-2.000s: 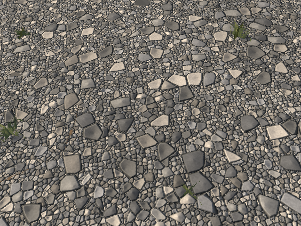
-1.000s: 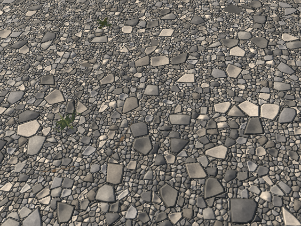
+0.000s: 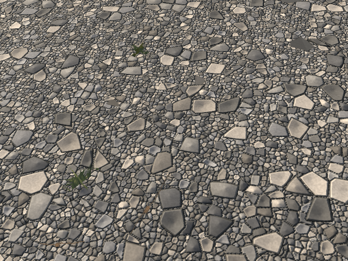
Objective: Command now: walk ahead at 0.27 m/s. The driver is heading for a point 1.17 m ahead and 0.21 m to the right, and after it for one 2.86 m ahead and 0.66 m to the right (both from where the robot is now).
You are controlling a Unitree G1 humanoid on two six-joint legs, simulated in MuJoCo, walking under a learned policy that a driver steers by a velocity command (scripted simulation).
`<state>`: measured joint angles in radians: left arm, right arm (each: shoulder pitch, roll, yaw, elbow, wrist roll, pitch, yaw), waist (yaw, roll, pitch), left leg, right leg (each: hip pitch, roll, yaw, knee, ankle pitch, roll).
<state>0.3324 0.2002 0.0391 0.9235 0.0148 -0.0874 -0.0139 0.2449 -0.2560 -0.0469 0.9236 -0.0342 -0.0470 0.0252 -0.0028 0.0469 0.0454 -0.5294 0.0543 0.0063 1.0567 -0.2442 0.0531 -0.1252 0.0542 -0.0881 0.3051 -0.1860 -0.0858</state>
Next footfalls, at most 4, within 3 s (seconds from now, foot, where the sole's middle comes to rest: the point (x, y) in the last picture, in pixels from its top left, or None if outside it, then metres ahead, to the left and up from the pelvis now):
0.24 left None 0.24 0.08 -0.78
0.54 right None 0.16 -0.12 -0.78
1.62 left None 0.33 0.11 -0.78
2.12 right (203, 216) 0.66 -0.05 -0.78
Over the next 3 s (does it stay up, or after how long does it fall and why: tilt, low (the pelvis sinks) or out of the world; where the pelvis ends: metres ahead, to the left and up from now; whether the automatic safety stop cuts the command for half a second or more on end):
stays up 0.99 -0.08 0.00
